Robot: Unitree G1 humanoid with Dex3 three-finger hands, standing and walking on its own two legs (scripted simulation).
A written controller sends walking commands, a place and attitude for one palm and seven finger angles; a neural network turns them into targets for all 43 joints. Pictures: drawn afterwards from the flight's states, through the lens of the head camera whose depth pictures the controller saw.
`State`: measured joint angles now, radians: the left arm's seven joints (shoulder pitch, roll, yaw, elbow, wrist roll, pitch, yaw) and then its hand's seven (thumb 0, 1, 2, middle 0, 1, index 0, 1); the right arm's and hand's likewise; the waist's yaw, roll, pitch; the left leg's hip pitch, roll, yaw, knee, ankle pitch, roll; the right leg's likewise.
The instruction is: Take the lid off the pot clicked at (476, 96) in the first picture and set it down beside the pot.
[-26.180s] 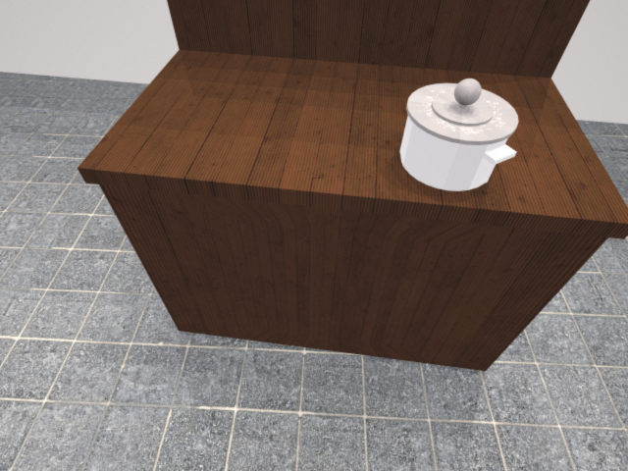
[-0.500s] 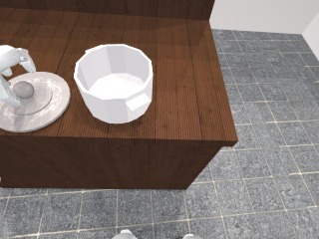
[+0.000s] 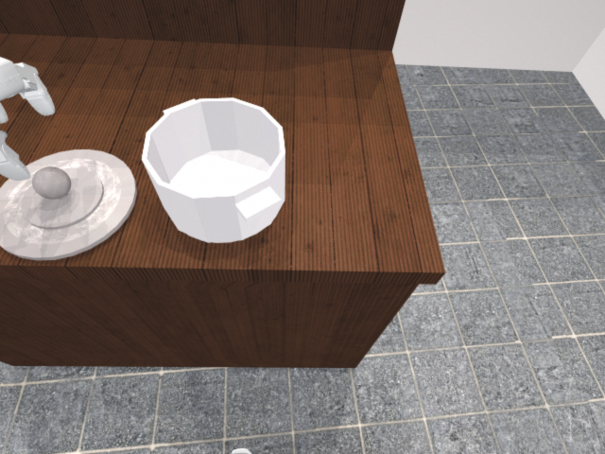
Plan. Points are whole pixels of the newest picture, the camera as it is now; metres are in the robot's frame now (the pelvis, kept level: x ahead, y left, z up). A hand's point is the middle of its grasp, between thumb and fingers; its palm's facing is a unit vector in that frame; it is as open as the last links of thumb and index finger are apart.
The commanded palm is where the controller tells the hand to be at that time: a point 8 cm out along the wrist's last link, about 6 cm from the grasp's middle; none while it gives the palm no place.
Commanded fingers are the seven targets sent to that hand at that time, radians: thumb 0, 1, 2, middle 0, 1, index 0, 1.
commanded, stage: raise the empty hand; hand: left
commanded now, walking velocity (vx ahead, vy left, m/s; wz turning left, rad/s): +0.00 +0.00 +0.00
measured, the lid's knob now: (52, 183) +0.48 +0.34 +0.05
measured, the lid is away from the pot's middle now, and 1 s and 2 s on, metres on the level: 0.24 0.24 0.24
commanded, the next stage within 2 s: draw the hand back to the body in 0.58 s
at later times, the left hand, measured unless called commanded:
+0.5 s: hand out of the picture +0.48 +0.33 +0.21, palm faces -0.30 -0.14 -0.95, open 11.0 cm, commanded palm +0.48 +0.34 +0.27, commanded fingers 0.00 0.02 0.58 -0.32 -0.90 -0.32 -0.90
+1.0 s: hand out of the picture +0.46 +0.34 +0.19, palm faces -0.29 -0.12 -0.95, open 11.0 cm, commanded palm +0.43 +0.34 +0.26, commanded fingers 0.00 0.02 0.58 -0.32 -0.90 -0.32 -0.90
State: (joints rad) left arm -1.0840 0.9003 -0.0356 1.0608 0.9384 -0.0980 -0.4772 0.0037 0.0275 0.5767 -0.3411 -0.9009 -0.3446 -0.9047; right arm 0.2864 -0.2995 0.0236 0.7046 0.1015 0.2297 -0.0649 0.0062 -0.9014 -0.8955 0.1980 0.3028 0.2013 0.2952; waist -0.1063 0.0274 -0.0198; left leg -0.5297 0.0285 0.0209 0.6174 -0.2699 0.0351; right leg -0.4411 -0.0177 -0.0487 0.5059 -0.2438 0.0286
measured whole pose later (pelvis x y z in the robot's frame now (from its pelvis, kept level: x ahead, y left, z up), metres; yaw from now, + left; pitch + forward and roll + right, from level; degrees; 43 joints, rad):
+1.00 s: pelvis +0.02 +0.00 +0.01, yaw +1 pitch +8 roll -2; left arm -0.95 0.91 0.03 0.82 0.90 0.01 -0.54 0.00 0.03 0.58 -0.34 -0.90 -0.34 -0.90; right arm 0.24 -0.30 0.02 0.64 0.10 0.27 -0.01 0.01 -0.90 -0.90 0.20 0.30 0.20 0.29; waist -0.09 0.04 -0.01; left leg -0.42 0.01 0.02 0.53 -0.26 0.03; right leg -0.34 -0.03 -0.05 0.44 -0.24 0.03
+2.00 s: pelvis +0.02 -0.06 +0.02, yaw -1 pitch -3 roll +0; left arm -0.13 0.44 0.42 0.02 -0.11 -0.03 0.10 0.01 0.62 0.80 -0.25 -0.49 -0.25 -0.49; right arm 0.13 -0.26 0.01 0.70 0.03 -0.05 -0.06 0.01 -0.90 -0.90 0.20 0.30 0.20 0.29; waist 0.04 0.06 0.02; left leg -0.10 0.08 0.04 0.36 -0.21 -0.04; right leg -0.08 0.04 -0.03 0.36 -0.24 -0.04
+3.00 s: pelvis +0.00 -0.02 +0.02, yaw +0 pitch -6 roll -1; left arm 0.48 0.35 0.32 -0.56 -0.08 -0.09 0.10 0.02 0.89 0.90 -0.21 -0.30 -0.22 -0.30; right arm 0.15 -0.20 0.03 0.68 -0.01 -0.13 -0.06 0.02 -0.90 -0.90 0.20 0.30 0.20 0.30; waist 0.08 0.05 0.04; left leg -0.10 0.03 0.03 0.42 -0.22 0.00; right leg -0.04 -0.01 -0.04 0.35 -0.21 0.01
